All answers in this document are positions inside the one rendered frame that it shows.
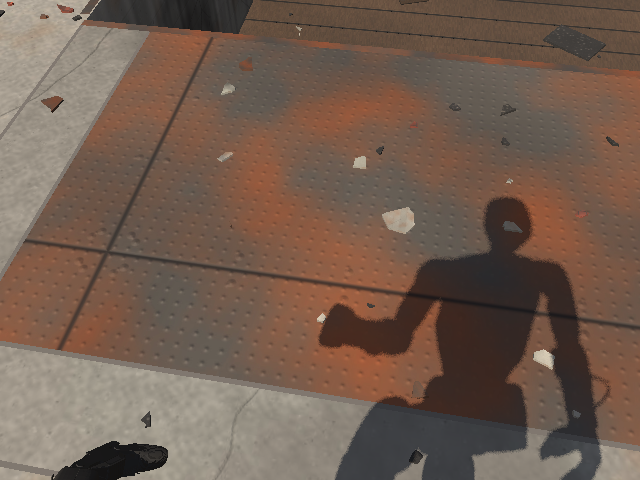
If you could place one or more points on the robot left hand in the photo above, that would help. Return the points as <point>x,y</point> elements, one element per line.
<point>112,461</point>

